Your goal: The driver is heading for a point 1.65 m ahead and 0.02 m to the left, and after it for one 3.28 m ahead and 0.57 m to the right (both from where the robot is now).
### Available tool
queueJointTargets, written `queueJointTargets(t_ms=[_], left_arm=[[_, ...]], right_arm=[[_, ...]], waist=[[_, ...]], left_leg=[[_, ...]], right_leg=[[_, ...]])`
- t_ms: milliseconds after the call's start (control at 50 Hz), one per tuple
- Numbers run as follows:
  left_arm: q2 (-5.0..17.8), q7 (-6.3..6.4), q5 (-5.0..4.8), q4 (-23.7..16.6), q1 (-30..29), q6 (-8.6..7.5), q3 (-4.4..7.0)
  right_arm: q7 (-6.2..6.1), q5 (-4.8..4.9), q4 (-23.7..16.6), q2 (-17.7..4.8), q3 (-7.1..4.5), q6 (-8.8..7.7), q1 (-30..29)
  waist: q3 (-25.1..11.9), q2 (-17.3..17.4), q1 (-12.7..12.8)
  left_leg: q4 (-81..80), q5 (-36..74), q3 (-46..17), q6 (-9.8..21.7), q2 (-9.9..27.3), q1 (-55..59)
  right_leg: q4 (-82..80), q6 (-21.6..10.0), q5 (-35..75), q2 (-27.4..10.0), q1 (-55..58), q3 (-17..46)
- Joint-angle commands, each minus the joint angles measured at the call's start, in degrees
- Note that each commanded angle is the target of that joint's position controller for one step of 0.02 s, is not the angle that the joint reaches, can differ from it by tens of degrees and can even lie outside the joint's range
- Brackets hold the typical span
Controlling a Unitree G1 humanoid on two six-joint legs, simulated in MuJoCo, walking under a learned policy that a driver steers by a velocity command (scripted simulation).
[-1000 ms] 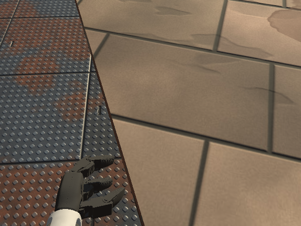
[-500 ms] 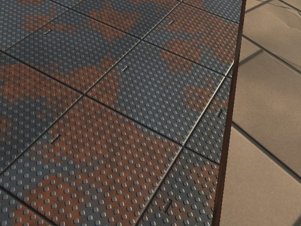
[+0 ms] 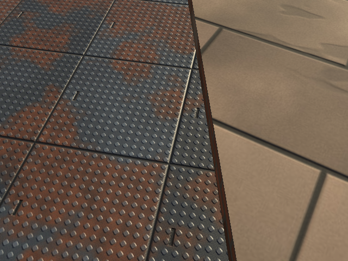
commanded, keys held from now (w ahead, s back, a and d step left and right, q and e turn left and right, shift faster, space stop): e+shift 0.12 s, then shift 0.06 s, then q+shift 0.56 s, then shift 0.06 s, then e+shift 0.02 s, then w+e+shift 0.18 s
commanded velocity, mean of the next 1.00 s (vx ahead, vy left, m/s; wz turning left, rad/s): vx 0.06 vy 0.00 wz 0.11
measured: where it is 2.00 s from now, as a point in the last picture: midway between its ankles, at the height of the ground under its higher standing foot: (186, 186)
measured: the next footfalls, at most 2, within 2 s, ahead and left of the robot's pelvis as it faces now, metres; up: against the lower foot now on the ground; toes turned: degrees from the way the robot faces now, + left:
right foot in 0.08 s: +0.05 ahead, -0.12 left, +0.00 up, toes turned -7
left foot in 0.54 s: +0.08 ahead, +0.14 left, +0.00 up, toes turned -1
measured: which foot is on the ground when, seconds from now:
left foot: down 0.00-0.08, up 0.10-0.52, down 0.54-1.00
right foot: up 0.00-0.06, down 0.08-0.56, up 0.58-1.00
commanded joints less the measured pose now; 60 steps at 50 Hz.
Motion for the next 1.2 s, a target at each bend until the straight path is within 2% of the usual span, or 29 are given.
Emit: queueJointTargets(t_ms=[20, 60, 80, 100, 120, 140, 200, 280, 320, 360, 440, 520, 540, 560, 580, 600, 620, 660, 820, 840, 900, 960, 1040, 1060, 1100, 1120, 1140, 1160, 1200], left_arm=[[3.0, -1.1, -0.19, -3.2, 1.3, -0.76, 0.6], [4.3, -0.97, -0.28, -1.4, 7.9, -1.06, 1.81], [7.6, -0.06, -0.33, -1.7, 9.9, -1.46, 3.23], [16.7, 0.5, 0.47, -3.0, 10.9, -1.72, 5.22], [18.9, -0.13, 2.77, -5.0, 9.8, -2.78, 5.25], [17.0, -0.9, 2.99, -4.9, 7.3, -3.33, 4.92], [7.2, 0.05, 0.11, -5.5, -2.5, -2.63, 1.77], [1.7, 1.06, 2.93, -1.6, -0.3, -3.33, -0.84], [3.8, 1.3, 3.88, -0.1, 1.1, -3.04, -0.32], [8.0, 1.49, 4.34, -0.7, 0.8, -2.43, 0.95], [9.2, 2.11, 2.77, -1.2, 0.3, -1.26, 1.82], [8.7, 2.45, 0.76, -1.2, -2.5, -1.09, 2.31], [7.6, 2.36, 0.42, -0.3, -0.9, -1.36, 2.25], [5.3, 2.38, 1.36, -1.1, 1.0, -1.85, 2.25], [3.7, 2.75, 2.62, -5.4, -6.8, -2.5, 1.42], [4.7, 2.85, 2.26, -5.5, -9.7, -3.15, 1.72], [4.8, 2.76, 1.68, -5.0, -9.7, -3.38, 1.79], [5.8, 3.03, 2.04, -4.0, -9.1, -3.33, 2.19], [4.9, 1.44, 1.71, 0.0, -7.3, -3.55, 1.59], [4.9, 0.82, 1.48, 0.8, -6.4, -3.58, 1.29], [6.2, -1.09, -0.19, 0.3, -8.6, -4.6, 1.01], [8.5, -1.64, -0.73, -0.7, -10.0, -6.45, 1.22], [7.0, -2.77, -1.56, -1.2, -9.1, -7.8, 0.16], [6.9, -3.72, 4.05, -0.5, -7.7, -5.44, 0.07], [7.3, -4.0, 3.69, 1.9, 0.9, -4.26, 0.67], [9.3, -3.53, 3.51, 5.1, 11.3, -4.31, 1.66], [14.8, -2.57, 3.85, 7.9, 25.4, -4.81, 3.35], [18.7, -2.56, 3.5, 7.2, 25.7, -5.43, 3.48], [14.5, -1.94, 3.43, 5.4, 17.5, -5.17, 2.94]], right_arm=[[0.24, 0.84, -4.1, -7.5, -2.01, -0.04, -2.4], [0.34, 2.24, -3.8, -7.2, -1.98, -0.14, -2.5], [0.82, 1.82, -3.5, -6.4, -1.93, -0.84, 0.0], [1.15, -1.15, -6.7, -1.7, -0.96, -1.48, -0.2], [1.67, -1.54, -8.8, -3.2, -0.96, -2.47, -1.6], [1.98, 0.58, -9.1, -6.7, -1.89, -3.0, -4.6], [0.77, 0.46, -7.0, -8.1, -2.86, -1.97, -1.6], [1.93, 1.5, -4.0, -0.6, -0.55, -1.49, 2.6], [2.5, 2.35, -4.3, -0.2, -0.15, -1.59, 1.2], [2.62, 3.03, -5.9, -4.7, -1.51, -1.2, 0.5], [3.0, 3.18, -7.8, -5.4, -1.99, -0.7, 1.2], [3.95, 3.26, -8.0, -4.3, -2.14, -0.89, 5.5], [3.66, 2.91, -8.0, -5.0, -2.57, -1.04, 6.3], [2.97, 2.21, -8.6, -10.6, -4.18, -1.79, 8.5], [3.14, 1.14, -8.9, -16.4, -5.49, -2.91, 11.5], [3.56, -0.4, -9.0, -13.6, -4.45, -4.26, 14.7], [3.2, -0.12, -8.5, -12.3, -4.09, -4.99, 12.5], [1.98, 2.87, -9.6, -10.7, -3.72, -4.32, 6.7], [0.41, 2.38, -10.2, -10.0, -3.37, -2.39, 5.5], [0.65, 2.39, -9.5, -8.9, -2.95, -2.47, 6.7], [2.58, 1.68, -8.4, -9.6, -2.45, -3.98, 9.0], [2.93, 1.34, -7.4, -10.5, -2.61, -6.03, 10.1], [2.77, 1.55, -6.7, -10.2, -2.87, -7.12, 11.1], [3.56, -2.5, -5.4, -10.9, -2.47, -7.06, 12.6], [3.82, -1.5, -5.7, -10.2, -2.19, -7.17, 7.6], [3.45, -1.49, -6.0, -9.1, -1.71, -7.38, 6.0], [3.3, -1.5, -8.1, -6.4, -0.7, -7.61, 2.0], [3.96, -1.43, -11.9, -2.6, 0.41, -8.08, -0.2], [4.79, -1.87, -11.2, -6.6, 0.05, -8.69, -3.5]], waist=[[-6.9, 6.6, 1.6], [-10.4, 5.2, 5.4], [-10.4, 1.2, 6.5], [-11.4, -12.9, 2.9], [-18.1, -12.7, 3.8], [-17.1, -6.9, 5.4], [-8.6, -4.2, 0.1], [-11.3, -5.4, -0.4], [-10.0, -9.0, 1.3], [-8.2, -11.1, 2.4], [-3.7, -11.1, 3.7], [-3.7, -10.2, 0.9], [-3.4, -7.5, 0.6], [-4.6, 6.4, 1.9], [-4.4, 21.8, -0.8], [-8.2, 13.7, -3.7], [-7.7, 8.6, -2.1], [-6.7, 3.1, 0.6], [-9.7, 6.7, 0.6], [-10.9, 7.2, -0.2], [-4.4, 11.4, -3.4], [1.0, 10.3, -4.5], [3.0, 6.7, -4.9], [0.4, 7.0, -4.0], [0.4, 5.7, 2.1], [-2.5, 2.8, 6.9], [-6.2, -9.8, 13.8], [-4.9, -22.2, 10.5], [-0.9, -5.9, 8.4]], left_leg=[[1.6, 42.5, -7.0, 6.6, 16.6, 6.6], [14.6, 49.6, -3.9, 2.4, 14.8, 5.3], [24.0, 35.7, -3.4, -1.7, 11.5, -2.1], [40.6, -15.6, -5.5, -6.2, 4.8, -22.0], [55.7, -24.0, -18.1, -9.9, -2.5, -33.7], [58.8, -20.0, -22.4, -9.8, -2.1, -36.9], [52.2, -8.4, -21.2, -10.4, 1.4, -32.5], [33.9, -2.3, -18.5, -11.0, 2.9, -17.5], [25.5, -1.5, -16.5, -10.7, 2.7, -12.0], [25.1, -3.2, -14.9, -10.8, 1.5, -12.0], [24.8, -8.2, -14.3, -9.1, 1.9, -16.1], [10.5, -1.0, -10.8, -5.5, 0.0, -10.6], [3.3, 6.6, -12.5, -3.6, -1.0, -7.5], [-0.9, 29.0, -28.4, 0.9, 7.0, 0.9], [-3.6, 46.8, -49.6, 13.4, 18.3, 7.3], [-4.2, 45.9, -50.7, 16.8, 20.1, 11.2], [-3.0, 42.6, -45.6, 14.2, 17.4, 11.7], [-2.5, 37.8, -39.2, 9.0, 12.5, 9.8], [-0.6, 34.1, -34.5, 5.6, 7.8, 8.5], [-2.4, 22.5, -34.0, 5.6, 7.5, 7.1], [-10.7, -15.2, -39.6, 7.8, 9.7, 1.0], [-13.2, -18.8, -41.3, 8.2, 13.3, 4.9], [-13.6, -13.6, -37.1, 7.4, 15.4, 12.4], [-15.0, -14.6, -32.3, 5.7, 12.7, 9.5], [-10.1, -4.6, -23.5, 3.0, 9.0, -1.4], [1.7, 10.7, -18.3, 1.6, 6.6, -8.1], [26.8, 18.6, -10.8, -1.4, 2.0, -19.5], [39.2, -10.0, -14.7, -4.1, -7.2, -38.6], [50.1, -1.0, -21.1, -3.8, -0.4, -47.7]], right_leg=[[-6.8, -2.7, -2.0, 3.6, 6.4, -3.9], [-20.2, -6.9, 2.1, 6.7, 17.7, -3.6], [-26.6, -9.9, 12.5, 4.7, 25.3, 3.7], [-23.9, -15.7, 42.8, -9.3, 37.8, 26.0], [-25.1, -28.9, 47.4, -18.8, 41.2, 42.4], [-28.3, -29.3, 39.2, -18.6, 38.1, 39.2], [-26.6, -19.1, 33.2, -10.3, 24.9, 23.9], [-25.5, -15.2, 36.7, -6.0, 20.9, 12.4], [-26.2, -14.7, 35.1, -5.6, 19.7, 9.7], [-26.6, -16.4, 31.8, -8.5, 19.6, 11.4], [-26.3, -17.6, 25.1, -13.5, 20.7, 15.0], [-21.2, -13.1, 23.1, -12.7, 20.8, 10.6], [-16.7, -9.6, 18.3, -10.4, 19.4, 7.5], [-0.4, -3.6, 4.0, -3.2, 9.8, -0.1], [13.7, 0.9, -21.6, 7.6, -8.2, 0.2], [23.1, 0.1, -25.5, 6.7, -11.0, 8.3], [25.0, -0.8, -20.9, 5.5, -11.9, 10.0], [20.0, -1.1, -11.2, 4.1, -11.8, 10.3], [-1.3, 1.4, -0.1, 6.0, -2.7, 8.0], [-3.9, 1.2, 0.8, 5.1, 0.1, 6.9], [-10.0, -1.6, 1.6, 3.1, 2.3, 4.6], [-12.7, -5.5, -1.5, 1.5, -3.0, 4.9], [-13.2, -9.0, -4.1, 0.1, -8.6, 4.8], [-15.9, -8.9, -3.5, 4.2, -0.2, 0.4], [-19.7, -10.1, -0.5, 7.6, 17.8, -3.7], [-18.9, -11.1, -4.1, 9.4, 30.5, -1.9], [-27.9, -15.2, -18.7, -1.3, 42.1, 17.5], [-42.6, -20.0, -34.7, -11.5, 46.6, 50.7], [-38.4, -21.4, -24.3, -11.8, 44.7, 47.5]])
